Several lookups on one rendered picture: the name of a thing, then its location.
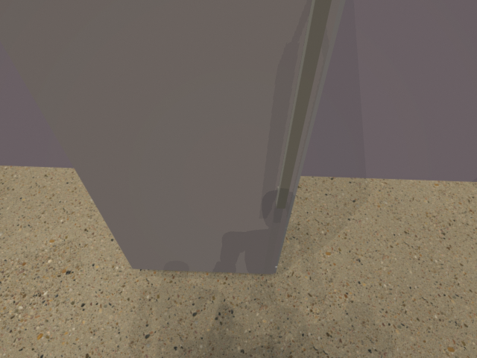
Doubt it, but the handle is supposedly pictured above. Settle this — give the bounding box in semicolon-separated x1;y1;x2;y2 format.
276;0;332;209

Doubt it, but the fridge door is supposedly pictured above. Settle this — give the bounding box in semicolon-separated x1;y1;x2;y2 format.
0;0;340;274

